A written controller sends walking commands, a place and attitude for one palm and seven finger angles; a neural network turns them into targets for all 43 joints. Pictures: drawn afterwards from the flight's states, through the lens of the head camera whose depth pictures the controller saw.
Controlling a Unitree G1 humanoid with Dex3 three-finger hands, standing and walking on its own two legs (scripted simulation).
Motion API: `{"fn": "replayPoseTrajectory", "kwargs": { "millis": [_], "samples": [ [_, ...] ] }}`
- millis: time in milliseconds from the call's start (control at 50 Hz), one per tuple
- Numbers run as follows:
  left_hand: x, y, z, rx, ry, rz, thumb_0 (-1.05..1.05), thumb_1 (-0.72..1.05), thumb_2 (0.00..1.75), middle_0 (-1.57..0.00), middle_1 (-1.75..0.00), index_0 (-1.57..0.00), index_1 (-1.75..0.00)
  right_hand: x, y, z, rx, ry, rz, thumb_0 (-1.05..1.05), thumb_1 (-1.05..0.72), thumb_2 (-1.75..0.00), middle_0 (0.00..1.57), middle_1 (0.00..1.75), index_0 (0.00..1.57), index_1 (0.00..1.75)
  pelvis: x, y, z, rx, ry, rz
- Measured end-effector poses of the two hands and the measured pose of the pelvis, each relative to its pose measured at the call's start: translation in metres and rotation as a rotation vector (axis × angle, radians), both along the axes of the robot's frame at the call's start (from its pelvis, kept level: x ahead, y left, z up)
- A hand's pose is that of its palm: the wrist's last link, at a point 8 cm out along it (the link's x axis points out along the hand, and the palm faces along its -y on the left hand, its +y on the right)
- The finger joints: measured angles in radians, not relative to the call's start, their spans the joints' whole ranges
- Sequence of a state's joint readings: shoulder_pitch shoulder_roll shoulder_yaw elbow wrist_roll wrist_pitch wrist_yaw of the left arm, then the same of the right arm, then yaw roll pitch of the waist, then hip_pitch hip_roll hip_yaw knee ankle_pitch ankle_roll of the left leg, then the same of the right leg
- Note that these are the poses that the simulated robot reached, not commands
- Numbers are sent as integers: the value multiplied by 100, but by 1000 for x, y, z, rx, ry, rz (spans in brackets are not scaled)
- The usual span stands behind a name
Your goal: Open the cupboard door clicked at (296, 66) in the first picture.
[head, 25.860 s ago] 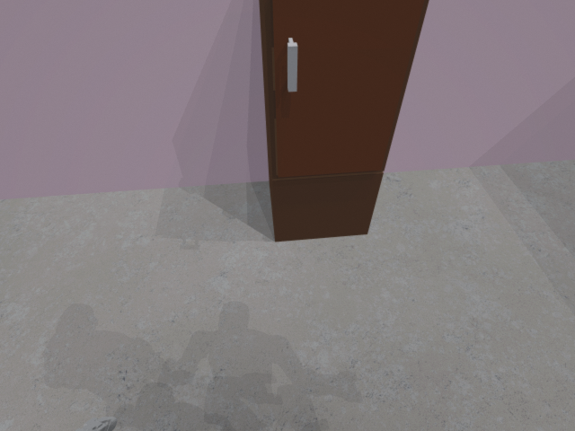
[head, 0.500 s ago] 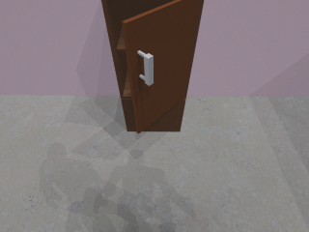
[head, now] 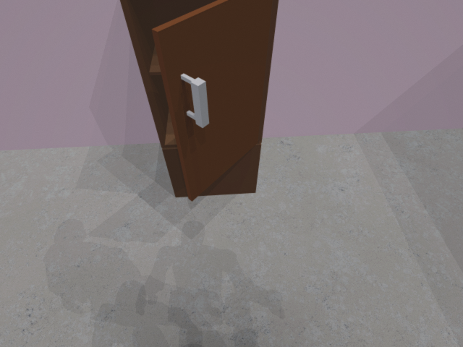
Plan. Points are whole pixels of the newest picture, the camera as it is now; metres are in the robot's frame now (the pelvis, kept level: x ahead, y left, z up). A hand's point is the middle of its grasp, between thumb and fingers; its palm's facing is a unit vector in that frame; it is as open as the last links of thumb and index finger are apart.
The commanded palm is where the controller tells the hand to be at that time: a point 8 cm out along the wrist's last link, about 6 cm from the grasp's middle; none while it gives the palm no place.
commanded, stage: walk to a spot facing it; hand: left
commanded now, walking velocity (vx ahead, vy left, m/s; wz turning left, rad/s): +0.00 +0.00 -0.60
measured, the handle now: (194, 100) +0.63 +0.14 +0.06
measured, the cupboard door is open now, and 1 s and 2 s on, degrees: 45 45 45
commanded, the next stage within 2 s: none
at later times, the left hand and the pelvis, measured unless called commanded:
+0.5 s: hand out of the picture +0.07 +0.17 -0.17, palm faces -0.21 -0.95 -0.24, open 7.4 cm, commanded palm none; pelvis -0.01 -0.02 +0.00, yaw -17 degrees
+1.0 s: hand (179, 319) +0.20 +0.13 -0.18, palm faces -0.54 -0.80 -0.26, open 7.4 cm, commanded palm none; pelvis +0.00 +0.00 -0.02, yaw -35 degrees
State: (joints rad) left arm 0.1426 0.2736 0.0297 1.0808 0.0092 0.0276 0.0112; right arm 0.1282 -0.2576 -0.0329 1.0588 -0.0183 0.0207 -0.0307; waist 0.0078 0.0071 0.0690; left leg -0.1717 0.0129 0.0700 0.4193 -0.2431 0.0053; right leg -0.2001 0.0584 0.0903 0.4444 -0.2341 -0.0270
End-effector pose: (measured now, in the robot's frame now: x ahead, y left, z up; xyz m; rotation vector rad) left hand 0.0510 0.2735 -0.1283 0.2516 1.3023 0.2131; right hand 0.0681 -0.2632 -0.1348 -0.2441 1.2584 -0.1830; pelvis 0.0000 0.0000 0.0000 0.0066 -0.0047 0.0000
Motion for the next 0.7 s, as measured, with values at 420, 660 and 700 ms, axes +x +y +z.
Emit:
{"fn": "replayPoseTrajectory", "kwargs": {
  "millis": [420,660,700],
  "samples": [
    [12,-63,-5,-48,78,-167,1,91,90,-20,-30,-20,-30,-39,-26,-2,36,-47,-252,1,-90,-90,20,30,20,30,-7,-25,0,30,35,-243],
    [92,-39,-18,-67,-18,-312,1,91,90,-20,-30,-20,-30,-57,-4,12,-41,-115,-310,0,-90,-90,20,30,20,30,-4,0,-7,-9,37,-370],
    [111,-45,-11,-69,-55,-344,1,91,90,-20,-30,-20,-30,-73,-2,11,-35,-84,-329,0,-90,-90,20,30,20,30,-5,-1,-5,-24,32,-393]
  ]
}}
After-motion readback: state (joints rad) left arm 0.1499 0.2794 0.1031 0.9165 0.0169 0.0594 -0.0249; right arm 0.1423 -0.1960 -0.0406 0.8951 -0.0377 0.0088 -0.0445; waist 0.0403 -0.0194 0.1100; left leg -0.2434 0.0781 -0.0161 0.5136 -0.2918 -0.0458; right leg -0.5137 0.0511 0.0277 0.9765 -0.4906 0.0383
